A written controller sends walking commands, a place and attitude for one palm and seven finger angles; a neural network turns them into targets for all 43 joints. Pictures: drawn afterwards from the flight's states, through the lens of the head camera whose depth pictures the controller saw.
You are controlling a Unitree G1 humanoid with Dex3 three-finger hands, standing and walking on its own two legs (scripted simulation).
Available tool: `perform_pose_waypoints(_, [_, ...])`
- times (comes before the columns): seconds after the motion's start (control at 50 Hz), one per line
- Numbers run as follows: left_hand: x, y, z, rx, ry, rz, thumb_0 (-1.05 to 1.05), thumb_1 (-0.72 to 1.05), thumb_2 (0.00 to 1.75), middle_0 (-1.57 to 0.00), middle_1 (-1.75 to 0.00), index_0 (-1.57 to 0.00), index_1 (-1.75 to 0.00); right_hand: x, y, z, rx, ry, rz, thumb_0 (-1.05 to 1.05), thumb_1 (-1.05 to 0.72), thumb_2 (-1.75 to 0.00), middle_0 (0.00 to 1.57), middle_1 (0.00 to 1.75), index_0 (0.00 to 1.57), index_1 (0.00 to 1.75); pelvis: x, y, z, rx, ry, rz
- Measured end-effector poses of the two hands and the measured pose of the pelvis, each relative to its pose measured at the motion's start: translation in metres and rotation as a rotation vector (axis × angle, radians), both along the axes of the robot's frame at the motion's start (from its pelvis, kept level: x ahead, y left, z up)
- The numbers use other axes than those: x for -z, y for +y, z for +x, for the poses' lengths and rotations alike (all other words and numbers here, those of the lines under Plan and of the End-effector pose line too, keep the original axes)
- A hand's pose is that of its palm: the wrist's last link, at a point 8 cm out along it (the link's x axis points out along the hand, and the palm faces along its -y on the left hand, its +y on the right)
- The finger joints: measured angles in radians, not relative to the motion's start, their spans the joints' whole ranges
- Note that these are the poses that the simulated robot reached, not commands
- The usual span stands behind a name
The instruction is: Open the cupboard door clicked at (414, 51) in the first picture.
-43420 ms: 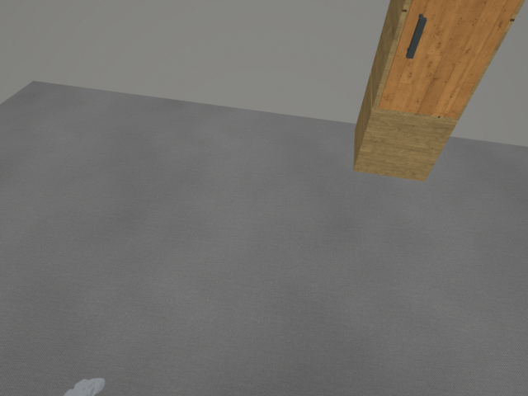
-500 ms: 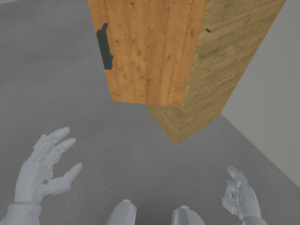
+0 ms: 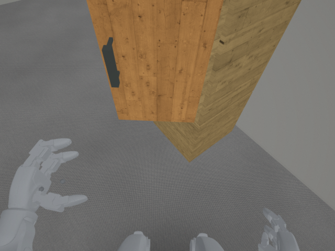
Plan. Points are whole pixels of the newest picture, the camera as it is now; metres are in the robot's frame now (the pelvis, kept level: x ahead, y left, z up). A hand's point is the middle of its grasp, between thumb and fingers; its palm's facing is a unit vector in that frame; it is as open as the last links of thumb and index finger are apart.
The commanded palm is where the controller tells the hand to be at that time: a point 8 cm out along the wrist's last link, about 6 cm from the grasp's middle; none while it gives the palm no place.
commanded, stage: raise the hand with hooked fingers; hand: left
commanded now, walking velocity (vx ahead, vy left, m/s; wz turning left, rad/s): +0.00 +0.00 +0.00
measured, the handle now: (113, 63) +0.62 +0.20 +0.06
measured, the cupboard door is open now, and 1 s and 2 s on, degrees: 51 51 51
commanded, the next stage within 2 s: move the hooked fingers beside the handle in 1.02 s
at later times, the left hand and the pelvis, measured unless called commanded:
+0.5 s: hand (39, 155) +0.29 +0.29 +0.08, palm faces +0.04 -1.00 -0.05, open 14.0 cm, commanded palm +0.27 +0.34 +0.08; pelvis +0.01 +0.02 +0.01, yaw +0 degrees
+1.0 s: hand (48, 152) +0.30 +0.27 +0.08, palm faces +0.04 -1.00 -0.04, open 14.0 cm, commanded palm +0.27 +0.32 +0.08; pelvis +0.01 +0.00 +0.02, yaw +0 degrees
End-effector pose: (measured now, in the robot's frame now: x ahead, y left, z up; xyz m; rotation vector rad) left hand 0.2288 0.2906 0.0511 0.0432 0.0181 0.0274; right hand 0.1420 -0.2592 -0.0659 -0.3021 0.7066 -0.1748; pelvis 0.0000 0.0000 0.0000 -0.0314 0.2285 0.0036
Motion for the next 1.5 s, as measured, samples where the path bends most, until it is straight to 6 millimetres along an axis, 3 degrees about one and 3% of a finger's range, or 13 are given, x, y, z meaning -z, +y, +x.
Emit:
perform_pose_waypoints(0.18, [-0.013,0.023,0.012,-0.011,-0.009,0.003,-0.01,-0.37,0.35,-0.29,-1.11,-0.29,-1.11,-0.012,0.033,0.028,-0.073,-0.052,0.036,0.01,-0.9,-0.9,0.2,0.3,0.2,0.3,-0.006,0.011,0.004,-0.009,-0.013,-0.014])
perform_pose_waypoints(0.34, [-0.021,0.04,0.025,-0.017,0.0,0.001,-0.01,-0.47,0.31,-0.3,-1.18,-0.3,-1.18,-0.012,0.047,0.03,-0.095,-0.027,0.052,0.01,-0.9,-0.9,0.21,0.3,0.2,0.3,-0.01,0.015,0.006,-0.011,-0.017,-0.018])
perform_pose_waypoints(0.58, [-0.035,0.054,0.048,-0.013,-0.006,-0.001,-0.01,-0.5,0.3,-0.3,-1.19,-0.3,-1.19,-0.01,0.029,0.007,-0.04,0.051,0.023,0.01,-0.9,-0.9,0.21,0.3,0.2,0.3,-0.016,0.014,0.009,-0.004,-0.021,-0.015])
perform_pose_waypoints(0.74, [-0.034,0.043,0.053,0.008,-0.006,-0.011,-0.01,-0.5,0.3,-0.3,-1.2,-0.3,-1.19,-0.013,0.015,-0.003,-0.011,0.066,0.012,0.01,-0.9,-0.9,0.2,0.3,0.2,0.3,-0.018,0.01,0.01,0.005,-0.021,-0.009])
perform_pose_waypoints(1.2, [-0.031,0.028,0.048,-0.019,-0.003,-0.009,-0.01,-0.5,0.3,-0.3,-1.2,-0.3,-1.2,-0.008,0.01,0.011,-0.03,0.037,0.038,0.01,-0.9,-0.9,0.21,0.3,0.2,0.3,-0.016,-0.007,0.007,-0.001,-0.027,0.002])
perform_pose_waypoints(1.34, [-0.03,0.035,0.074,-0.025,-0.014,-0.023,-0.01,-0.5,0.3,-0.3,-1.2,-0.3,-1.2,-0.001,0.002,0.005,-0.021,0.073,0.011,0.01,-0.9,-0.9,0.21,0.3,0.2,0.3,-0.012,-0.009,0.005,-0.005,-0.012,-0.001])
perform_pose_waypoints(1.5, [-0.032,0.028,0.112,0.016,-0.008,-0.034,-0.01,-0.5,0.3,-0.3,-1.2,-0.3,-1.2,0.005,-0.004,-0.018,0.029,0.144,0.007,0.01,-0.9,-0.9,0.2,0.3,0.2,0.3,-0.011,-0.006,0.005,0.009,0.014,0.001])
